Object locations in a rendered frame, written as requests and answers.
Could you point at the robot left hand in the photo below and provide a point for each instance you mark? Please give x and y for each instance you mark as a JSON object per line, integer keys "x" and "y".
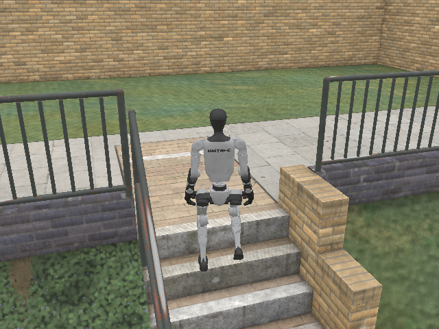
{"x": 189, "y": 196}

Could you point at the left robot foot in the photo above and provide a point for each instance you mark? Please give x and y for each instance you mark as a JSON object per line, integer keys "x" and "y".
{"x": 203, "y": 265}

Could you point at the robot right upper arm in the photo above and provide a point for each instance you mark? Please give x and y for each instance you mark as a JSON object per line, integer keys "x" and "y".
{"x": 242, "y": 156}

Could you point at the robot left upper arm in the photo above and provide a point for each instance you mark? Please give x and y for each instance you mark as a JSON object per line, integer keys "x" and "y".
{"x": 195, "y": 157}

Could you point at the robot left forearm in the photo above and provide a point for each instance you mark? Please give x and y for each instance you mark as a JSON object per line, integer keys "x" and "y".
{"x": 190, "y": 183}

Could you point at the robot right forearm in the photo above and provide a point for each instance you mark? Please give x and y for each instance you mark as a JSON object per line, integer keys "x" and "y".
{"x": 246, "y": 180}

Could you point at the robot right hand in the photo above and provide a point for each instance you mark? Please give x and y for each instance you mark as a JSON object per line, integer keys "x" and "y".
{"x": 250, "y": 197}

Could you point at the humanoid robot head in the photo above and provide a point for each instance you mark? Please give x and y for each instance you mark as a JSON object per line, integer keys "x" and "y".
{"x": 218, "y": 120}

